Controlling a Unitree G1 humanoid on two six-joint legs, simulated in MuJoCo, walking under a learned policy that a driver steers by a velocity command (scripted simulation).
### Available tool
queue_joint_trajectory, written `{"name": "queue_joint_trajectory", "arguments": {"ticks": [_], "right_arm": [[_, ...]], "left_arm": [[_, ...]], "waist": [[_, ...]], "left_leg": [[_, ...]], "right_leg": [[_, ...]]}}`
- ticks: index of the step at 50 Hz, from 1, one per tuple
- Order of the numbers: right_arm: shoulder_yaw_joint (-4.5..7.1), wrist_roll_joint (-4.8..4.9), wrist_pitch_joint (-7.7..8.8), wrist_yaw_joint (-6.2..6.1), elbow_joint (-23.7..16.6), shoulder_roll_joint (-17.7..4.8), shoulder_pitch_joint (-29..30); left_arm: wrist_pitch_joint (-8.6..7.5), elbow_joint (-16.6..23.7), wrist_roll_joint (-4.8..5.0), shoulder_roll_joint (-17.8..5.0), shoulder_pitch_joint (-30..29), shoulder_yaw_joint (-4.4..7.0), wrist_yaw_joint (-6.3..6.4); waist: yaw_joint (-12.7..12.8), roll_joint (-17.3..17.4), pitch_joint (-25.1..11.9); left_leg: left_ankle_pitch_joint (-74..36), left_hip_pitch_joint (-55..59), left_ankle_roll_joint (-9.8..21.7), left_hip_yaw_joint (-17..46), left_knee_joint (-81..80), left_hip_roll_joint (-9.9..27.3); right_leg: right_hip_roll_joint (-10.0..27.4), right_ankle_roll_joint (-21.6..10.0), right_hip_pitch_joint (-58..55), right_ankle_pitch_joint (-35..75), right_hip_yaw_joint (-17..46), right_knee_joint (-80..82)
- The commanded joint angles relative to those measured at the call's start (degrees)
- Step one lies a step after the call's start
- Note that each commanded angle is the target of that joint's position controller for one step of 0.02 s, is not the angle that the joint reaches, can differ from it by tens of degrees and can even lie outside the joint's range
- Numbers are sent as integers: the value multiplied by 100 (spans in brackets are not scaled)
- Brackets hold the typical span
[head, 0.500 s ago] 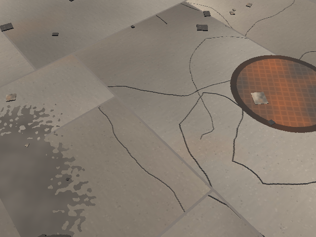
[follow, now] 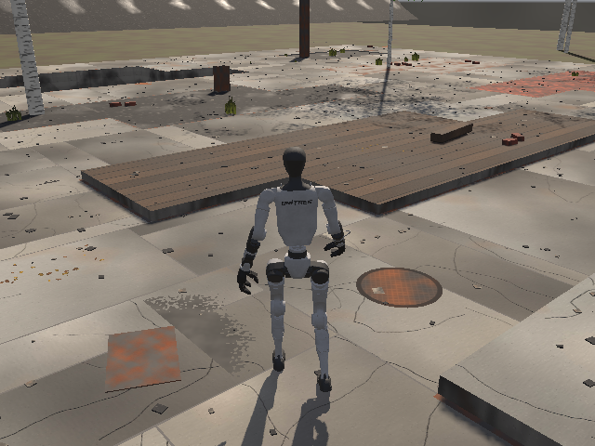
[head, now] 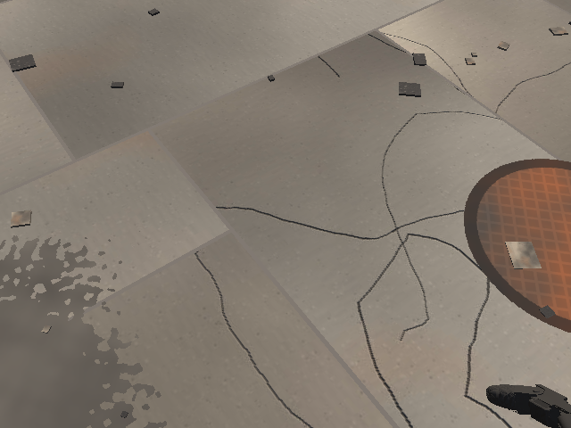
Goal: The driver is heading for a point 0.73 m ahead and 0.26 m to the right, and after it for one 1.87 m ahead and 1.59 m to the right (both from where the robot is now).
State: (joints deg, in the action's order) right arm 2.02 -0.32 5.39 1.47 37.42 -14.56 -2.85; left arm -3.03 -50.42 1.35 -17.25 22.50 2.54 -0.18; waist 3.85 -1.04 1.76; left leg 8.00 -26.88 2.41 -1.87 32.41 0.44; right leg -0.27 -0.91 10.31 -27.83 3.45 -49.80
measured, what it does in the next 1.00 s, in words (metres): walks ahead, turning right: right foot, then left foot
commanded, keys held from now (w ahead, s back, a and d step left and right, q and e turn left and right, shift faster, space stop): w+e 0.92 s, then w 0.08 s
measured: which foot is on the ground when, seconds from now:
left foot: down 0.00-0.46, up 0.48-0.92, down 0.94-1.00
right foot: up 0.00-0.46, down 0.48-0.96, up 0.98-1.00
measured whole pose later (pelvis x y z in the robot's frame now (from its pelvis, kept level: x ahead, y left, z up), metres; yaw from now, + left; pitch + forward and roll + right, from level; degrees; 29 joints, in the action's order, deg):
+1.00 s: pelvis +0.55 -0.12 +0.00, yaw -33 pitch +2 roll +1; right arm 2.9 -0.4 7.3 1.7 41.0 -15.7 -3.4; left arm -1.4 -42.3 1.5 -17.5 21.2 4.5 1.1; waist 3.2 -1.5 0.5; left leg 7.2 -26.1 1.0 0.8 31.2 -2.5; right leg -4.7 -2.5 10.7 -30.1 12.0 -49.3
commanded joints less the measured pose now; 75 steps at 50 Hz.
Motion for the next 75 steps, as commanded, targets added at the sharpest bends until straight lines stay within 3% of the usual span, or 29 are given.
{"name": "queue_joint_trajectory", "arguments": {"ticks": [1, 3, 7, 13, 19, 21, 23, 24, 25, 26, 27, 28, 30, 38, 43, 47, 48, 49, 50, 52, 56, 61, 65, 68, 69, 70, 71, 72, 75], "right_arm": [[320, 39, -42, -96, 153, -898, -1700], [221, -3, 30, -62, 189, -572, -1073], [291, -63, 180, -69, 382, -644, -796], [369, -43, 112, -197, 652, -915, -1021], [479, 126, -131, -228, 931, -1194, -1439], [528, 171, -213, -263, 910, -1365, -1332], [514, 211, -289, -294, 869, -1380, -1172], [403, 66, -239, -302, 768, -1110, -1294], [140, -108, -63, -203, 456, -280, -1836], [213, 123, 160, -117, 412, -802, -1142], [268, 309, 269, -79, 245, -1008, -645], [242, 224, 320, -117, 264, -929, -600], [311, 19, 244, -152, 363, -992, -741], [142, -25, 59, -106, 44, -495, 284], [220, 83, 158, 0, -125, -773, 650], [423, 7, 274, -33, 165, -1130, -619], [481, -76, 275, -68, 253, -1421, -1474], [589, -103, 196, -2, 539, -1801, -1881], [455, 59, 188, 39, 446, -1199, -1718], [321, 11, 118, 16, 368, -821, -1194], [220, -34, 140, -18, 533, -614, -978], [298, 50, 21, -101, 774, -1022, -953], [272, 111, -124, -136, 998, -1051, -1232], [247, 186, -181, -154, 1069, -1025, -1091], [195, 125, -156, -149, 1115, -880, -1265], [82, -71, -87, -125, 1043, -606, -1575], [-59, -68, -112, -110, 1172, -293, -2057], [9, 24, -221, -110, 1205, -613, -1843], [114, 29, -541, -249, 1140, -789, -1318]], "left_arm": [[-208, 660, 139, -783, -386, 154, -15], [-92, 663, 33, -649, -518, 205, 16], [153, 673, 27, -294, -406, 193, 36], [91, 1006, -20, -106, -1346, 128, -132], [102, 1511, -24, -155, -2139, 115, -321], [135, 1555, -30, -336, -1856, 215, -339], [163, 1241, -1, -795, -446, 494, -268], [228, 1055, 9, -1330, 397, 694, -137], [153, 1143, 38, -1855, 82, 723, -127], [71, 1280, 2, -1309, 250, 576, -163], [-8, 1242, -41, -1033, 31, 491, -173], [-43, 1277, -24, -883, -314, 442, -166], [-47, 1454, -113, -578, -867, 334, -117], [-9, 1329, -24, -874, -476, 420, 106], [55, 1160, 26, -827, -129, 428, 132], [98, 1229, -44, -510, -314, 328, 133], [86, 1303, -157, -161, -143, 190, 126], [28, 1400, 64, 63, 729, 122, 119], [21, 1177, 113, -525, 639, 207, 138], [28, 1328, 2, -724, -415, 264, 138], [3, 1415, -61, -351, -618, 222, 70], [23, 1492, -138, -8, -1044, 56, 47], [26, 1579, -122, -154, -1538, 94, -24], [2, 1464, -205, -314, -1254, 187, -35], [1, 1413, -244, -552, -1054, 260, 14], [26, 1460, -350, -969, -795, 328, 73], [102, 1425, -366, -630, -755, 212, 90], [144, 1353, -277, -238, -711, 97, 37], [158, 1304, -215, -372, -1483, 104, -22]], "waist": [[-955, 885, -1084], [-573, 750, -397], [-275, 602, -93], [-556, 350, 161], [-759, 334, 369], [-496, 551, 40], [323, 491, -731], [605, -219, -1255], [-186, -1508, -1770], [323, -726, -2204], [330, -496, -1354], [59, -26, -908], [-355, -66, -543], [-112, -301, -157], [-8, -450, -141], [-696, -552, -746], [-948, 167, -1599], [-512, 2308, -2022], [-678, 1480, -1527], [-740, 491, -522], [-403, 690, -200], [-433, 664, -499], [-605, 704, -548], [-317, 596, -630], [-272, 373, -775], [-387, -409, -1363], [-420, -1215, -1929], [-282, -1001, -1852], [-462, -508, -879]], "left_leg": [[1023, 3633, 1035, 2747, -1502, 2010], [363, 2346, 847, 1735, -1977, 1573], [-648, 1646, 882, 660, -2489, 1463], [-1197, 2023, 716, -453, -2559, 1303], [-2149, 3199, 559, -812, -2024, 1665], [-4064, 3374, 425, -978, -1251, 1650], [-4726, 2841, 165, -1211, 737, 1350], [-2718, 1378, -117, -1218, 2540, 1063], [2546, -1152, -451, -431, 4402, -211], [2563, -1761, -331, 718, 4837, -133], [1992, -2134, -185, 692, 4645, 123], [1501, -1884, -132, 685, 4133, 379], [1051, -1096, -223, 707, 3421, 634], [-1063, -413, -679, 433, 508, 178], [-1087, -82, -513, 676, -362, 7], [-512, 1697, -8, 656, -682, 194], [-164, 3163, 337, 1692, -604, 1180], [1405, 4569, 1260, 4539, -1361, 2199], [2636, 4322, 1162, 4792, -1643, 2153], [1601, 3041, 853, 3173, -1706, 1688], [-1287, 2029, 953, 1803, -1931, 1245], [-3651, 1764, 923, 622, -1828, 1043], [-3173, 2019, 751, 534, -1572, 1052], [-2592, 1995, 481, 589, -894, 952], [-2253, 1791, 241, 464, -424, 681], [-592, 1013, -82, 231, 548, 291], [2276, 331, -388, 263, 1594, 20], [3222, 142, -520, 538, 2065, 123], [2639, 39, -680, 566, 2051, 377]], "right_leg": [[413, -62, 3379, 199, 270, -2335], [738, 1, 2914, 893, 242, -1800], [832, 155, 2658, 1582, 273, -1504], [726, 122, 2760, 3143, -66, 375], [534, -229, 2962, 2425, -541, 1270], [166, -456, 2298, 1811, -891, 1278], [-342, -819, 302, 1950, -1052, 1727], [353, -1170, -1450, 2081, 206, 1889], [1714, -2309, -3173, 1112, 3560, 2565], [1929, -2313, -3346, 578, 4301, 3293], [1782, -2024, -2754, 1013, 3466, 3374], [1520, -1810, -1915, 1610, 2774, 3336], [1152, -1638, -693, 2707, 1943, 3495], [497, -1250, 466, 2836, 972, 3626], [774, -1065, -54, 2163, 1674, 3113], [460, -691, -63, 2703, 1692, 1658], [65, -467, 630, 1673, 1163, 29], [-606, -121, 2634, -608, 628, -1684], [-217, -64, 3256, -424, 890, -2341], [124, -42, 3232, 463, 572, -2321], [427, 38, 2608, 781, 295, -1291], [345, 249, 1794, 1927, -174, 564], [149, 143, 1346, 2620, -204, 1511], [1, -149, 494, 3098, -282, 2444], [233, -320, -144, 4186, -73, 2657], [1235, -783, -1405, 6524, 837, 2151], [2135, -1659, -1999, 6940, 1809, 2203], [2067, -1736, -1666, 5968, 2030, 2438], [1571, -1256, -301, 3737, 1514, 3016]]}}
Next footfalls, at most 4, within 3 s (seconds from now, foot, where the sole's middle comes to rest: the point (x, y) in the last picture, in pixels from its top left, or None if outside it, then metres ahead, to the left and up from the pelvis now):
0.48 right None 0.39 -0.17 -0.76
0.94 left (347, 318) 0.73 -0.09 -0.76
1.38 right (468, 322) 0.74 -0.40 -0.76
1.66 left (372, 281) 0.84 -0.16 -0.76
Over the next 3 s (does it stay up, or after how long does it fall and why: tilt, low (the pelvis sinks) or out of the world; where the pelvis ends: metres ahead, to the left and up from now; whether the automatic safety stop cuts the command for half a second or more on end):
stays up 1.12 -0.48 0.02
